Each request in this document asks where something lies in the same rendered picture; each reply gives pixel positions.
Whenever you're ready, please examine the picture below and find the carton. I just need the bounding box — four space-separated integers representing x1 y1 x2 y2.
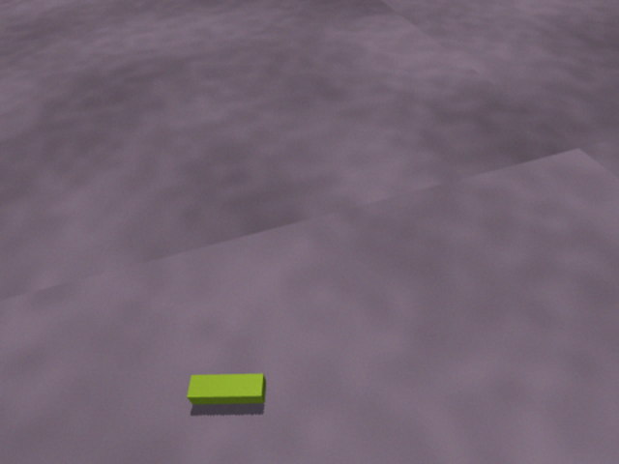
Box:
187 374 266 404

